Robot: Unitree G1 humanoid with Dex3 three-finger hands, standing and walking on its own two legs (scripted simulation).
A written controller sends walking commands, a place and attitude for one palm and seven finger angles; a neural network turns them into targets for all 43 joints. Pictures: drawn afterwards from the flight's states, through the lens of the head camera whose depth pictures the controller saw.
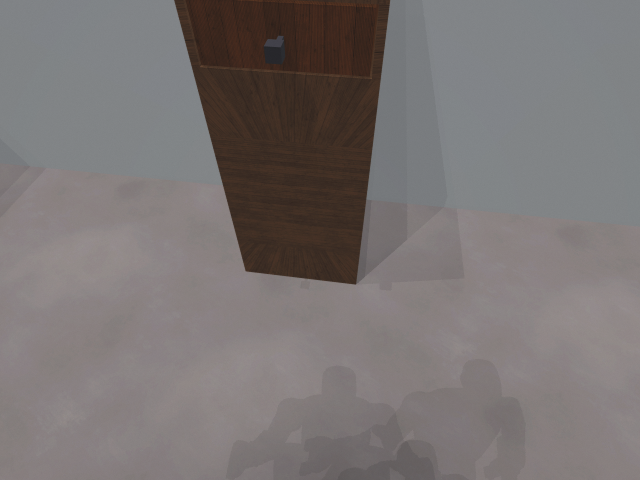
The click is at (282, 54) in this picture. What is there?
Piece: drawer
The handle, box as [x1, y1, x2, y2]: [264, 36, 284, 63]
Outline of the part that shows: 283,36 278,36 276,39 267,39 264,45 266,62 282,62 284,58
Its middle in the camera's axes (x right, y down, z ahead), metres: -0.09 -0.39 +0.79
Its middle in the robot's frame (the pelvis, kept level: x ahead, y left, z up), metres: +0.88 +0.14 +0.12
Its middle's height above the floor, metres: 0.90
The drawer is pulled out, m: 0.00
